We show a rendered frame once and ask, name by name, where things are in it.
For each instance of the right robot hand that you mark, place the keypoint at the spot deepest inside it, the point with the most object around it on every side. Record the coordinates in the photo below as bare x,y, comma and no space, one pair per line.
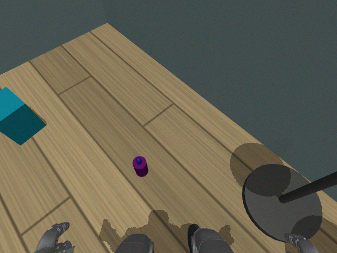
300,242

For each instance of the left robot hand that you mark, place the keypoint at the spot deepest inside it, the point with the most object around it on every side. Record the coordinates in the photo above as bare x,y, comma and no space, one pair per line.
50,238

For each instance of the coat stand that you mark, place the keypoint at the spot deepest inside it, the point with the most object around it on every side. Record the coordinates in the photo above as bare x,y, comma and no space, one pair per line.
280,200

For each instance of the right robot foot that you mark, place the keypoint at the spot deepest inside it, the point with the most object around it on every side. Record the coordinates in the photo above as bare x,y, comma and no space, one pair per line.
191,230

